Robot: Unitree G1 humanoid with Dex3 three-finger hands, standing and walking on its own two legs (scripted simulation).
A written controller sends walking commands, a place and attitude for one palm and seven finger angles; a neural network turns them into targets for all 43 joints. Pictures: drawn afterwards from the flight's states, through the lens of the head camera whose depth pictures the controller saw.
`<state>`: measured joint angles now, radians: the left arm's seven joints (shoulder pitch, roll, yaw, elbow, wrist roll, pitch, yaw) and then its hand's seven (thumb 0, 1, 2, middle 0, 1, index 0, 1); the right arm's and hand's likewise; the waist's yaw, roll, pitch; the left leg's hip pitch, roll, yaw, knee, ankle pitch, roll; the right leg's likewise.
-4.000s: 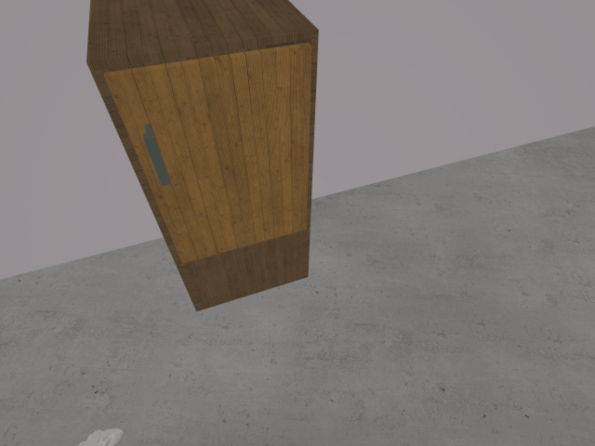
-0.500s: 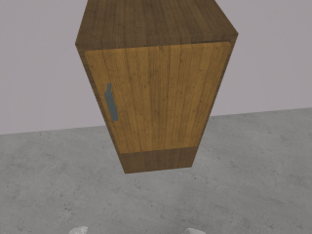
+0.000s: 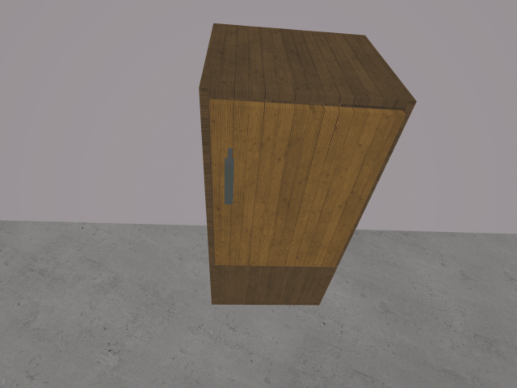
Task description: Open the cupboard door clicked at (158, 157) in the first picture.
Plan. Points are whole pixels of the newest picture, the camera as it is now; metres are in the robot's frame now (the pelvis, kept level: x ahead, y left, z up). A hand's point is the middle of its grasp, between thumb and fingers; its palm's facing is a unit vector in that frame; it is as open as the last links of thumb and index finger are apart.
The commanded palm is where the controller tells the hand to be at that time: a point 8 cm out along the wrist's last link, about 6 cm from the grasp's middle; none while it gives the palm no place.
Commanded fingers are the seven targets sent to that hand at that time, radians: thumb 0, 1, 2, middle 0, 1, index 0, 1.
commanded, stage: come to a stop and stand still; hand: left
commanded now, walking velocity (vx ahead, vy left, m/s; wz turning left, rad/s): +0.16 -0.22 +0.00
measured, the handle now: (229, 176) +0.56 +0.11 -0.01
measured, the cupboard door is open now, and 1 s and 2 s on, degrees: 0 0 0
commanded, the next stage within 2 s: look again from close up in 0.84 s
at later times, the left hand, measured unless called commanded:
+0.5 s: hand out of the picture +0.07 +0.15 -0.17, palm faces -0.02 -0.98 -0.22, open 7.2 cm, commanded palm none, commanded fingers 0.00 0.90 0.90 -0.20 -0.30 -0.20 -0.30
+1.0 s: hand out of the picture +0.00 +0.12 -0.17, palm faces +0.05 -0.98 -0.21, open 7.3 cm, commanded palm none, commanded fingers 0.00 0.90 0.90 -0.20 -0.30 -0.20 -0.30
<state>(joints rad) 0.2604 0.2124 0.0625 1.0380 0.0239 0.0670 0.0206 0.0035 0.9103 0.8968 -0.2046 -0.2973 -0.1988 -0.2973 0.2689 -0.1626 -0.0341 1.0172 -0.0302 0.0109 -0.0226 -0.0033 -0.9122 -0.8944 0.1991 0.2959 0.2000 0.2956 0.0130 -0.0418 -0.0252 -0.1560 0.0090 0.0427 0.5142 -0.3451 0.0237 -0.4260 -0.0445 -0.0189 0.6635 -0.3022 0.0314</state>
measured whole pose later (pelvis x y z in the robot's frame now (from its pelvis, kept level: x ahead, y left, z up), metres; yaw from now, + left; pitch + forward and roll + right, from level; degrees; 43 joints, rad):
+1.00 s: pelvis +0.01 -0.05 +0.00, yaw +0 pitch -1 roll -1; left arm 0.29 0.13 0.00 1.13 0.02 -0.03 0.05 0.00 0.93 0.90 -0.20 -0.30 -0.20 -0.30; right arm 0.22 -0.18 -0.02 1.10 -0.01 0.00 -0.04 0.00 -0.92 -0.89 0.20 0.30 0.20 0.30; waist 0.01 0.03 0.04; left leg -0.18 0.08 0.03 0.56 -0.34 -0.03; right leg -0.16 0.02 -0.09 0.43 -0.25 -0.03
